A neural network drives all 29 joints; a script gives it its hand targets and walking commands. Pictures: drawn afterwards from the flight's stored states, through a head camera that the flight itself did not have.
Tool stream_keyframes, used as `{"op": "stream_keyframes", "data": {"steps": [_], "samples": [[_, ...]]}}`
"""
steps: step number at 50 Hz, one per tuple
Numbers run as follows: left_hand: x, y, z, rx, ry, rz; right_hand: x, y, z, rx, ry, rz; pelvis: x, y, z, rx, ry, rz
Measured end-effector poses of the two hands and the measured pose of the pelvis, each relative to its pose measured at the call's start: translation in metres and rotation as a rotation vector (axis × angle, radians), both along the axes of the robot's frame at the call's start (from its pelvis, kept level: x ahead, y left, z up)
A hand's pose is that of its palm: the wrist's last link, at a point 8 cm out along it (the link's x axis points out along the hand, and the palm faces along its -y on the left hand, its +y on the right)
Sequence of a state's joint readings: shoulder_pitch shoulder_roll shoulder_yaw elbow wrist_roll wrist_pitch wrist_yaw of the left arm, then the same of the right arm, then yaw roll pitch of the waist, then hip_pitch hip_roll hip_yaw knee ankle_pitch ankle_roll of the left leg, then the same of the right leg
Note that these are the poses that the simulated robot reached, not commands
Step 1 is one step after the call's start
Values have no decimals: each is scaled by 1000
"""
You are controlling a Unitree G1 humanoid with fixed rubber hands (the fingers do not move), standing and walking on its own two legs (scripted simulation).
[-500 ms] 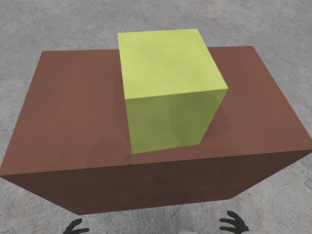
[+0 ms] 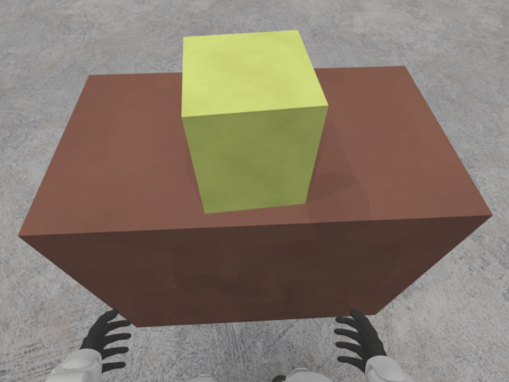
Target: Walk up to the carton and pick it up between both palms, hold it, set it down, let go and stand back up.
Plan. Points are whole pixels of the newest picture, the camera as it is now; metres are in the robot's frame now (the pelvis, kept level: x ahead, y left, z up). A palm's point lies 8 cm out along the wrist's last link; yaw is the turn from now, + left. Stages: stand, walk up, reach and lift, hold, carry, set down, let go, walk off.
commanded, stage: reach and lift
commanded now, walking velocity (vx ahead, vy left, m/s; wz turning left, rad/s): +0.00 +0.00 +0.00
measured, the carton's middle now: (248, 126) +0.53 +0.02 +0.08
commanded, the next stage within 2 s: none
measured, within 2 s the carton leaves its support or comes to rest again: neither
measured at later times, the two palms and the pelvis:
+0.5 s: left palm (99, 355) +0.17 +0.23 -0.01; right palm (395, 342) +0.19 -0.19 -0.03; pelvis -0.02 -0.03 +0.01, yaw +3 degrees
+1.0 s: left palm (142, 290) +0.25 +0.18 +0.02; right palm (409, 283) +0.26 -0.21 +0.02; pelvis -0.03 -0.09 +0.00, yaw +5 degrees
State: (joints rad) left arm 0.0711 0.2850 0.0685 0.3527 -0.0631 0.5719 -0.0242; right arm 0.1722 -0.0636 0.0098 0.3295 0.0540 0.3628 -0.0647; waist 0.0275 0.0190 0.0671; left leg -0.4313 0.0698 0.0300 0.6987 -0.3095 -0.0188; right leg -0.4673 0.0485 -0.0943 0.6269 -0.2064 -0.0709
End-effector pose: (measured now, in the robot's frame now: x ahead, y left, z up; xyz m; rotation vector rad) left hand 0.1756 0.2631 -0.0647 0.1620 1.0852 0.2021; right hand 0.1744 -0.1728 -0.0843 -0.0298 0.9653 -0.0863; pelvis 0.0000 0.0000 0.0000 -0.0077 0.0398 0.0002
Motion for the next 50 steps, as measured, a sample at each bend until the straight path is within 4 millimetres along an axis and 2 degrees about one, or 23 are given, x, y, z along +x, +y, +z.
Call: {"op": "stream_keyframes", "data": {"steps": [3,5,7,10,13,16,19,24,27,32,37,50], "samples": [[22,-14,21,-22,-99,-45,13,-2,21,16,-95,-18,-5,-7,3,19,-34,-9],[25,-25,32,-45,-126,-63,11,-4,34,34,-124,-33,-5,-12,8,31,-69,-12],[21,-33,37,-63,-129,-65,2,-5,41,42,-124,-38,-5,-16,12,37,-101,-12],[4,-39,33,-75,-111,-45,-15,-8,43,35,-100,-34,-6,-22,15,42,-139,-11],[-14,-37,25,-74,-90,-2,-28,-10,41,21,-70,-20,-10,-26,15,45,-159,-6],[-22,-33,24,-61,-116,25,-29,-11,45,10,-84,-7,-15,-30,13,47,-156,3],[-19,-30,33,-41,-187,30,-18,-12,51,14,-138,3,-20,-31,11,46,-141,10],[-6,-33,51,10,-279,10,11,-17,58,37,-236,34,-21,-33,9,33,-134,50],[4,-41,65,30,-323,4,28,-25,58,52,-278,38,-21,-38,7,35,-147,67],[31,-55,81,-6,-397,16,56,-32,72,83,-350,41,-22,-53,5,73,-149,86],[52,-69,82,-49,-430,9,64,-33,79,81,-353,51,-26,-68,1,86,-153,87],[78,-86,84,-118,-516,25,86,-40,105,52,-410,25,-30,-86,-3,84,-130,85]]}}
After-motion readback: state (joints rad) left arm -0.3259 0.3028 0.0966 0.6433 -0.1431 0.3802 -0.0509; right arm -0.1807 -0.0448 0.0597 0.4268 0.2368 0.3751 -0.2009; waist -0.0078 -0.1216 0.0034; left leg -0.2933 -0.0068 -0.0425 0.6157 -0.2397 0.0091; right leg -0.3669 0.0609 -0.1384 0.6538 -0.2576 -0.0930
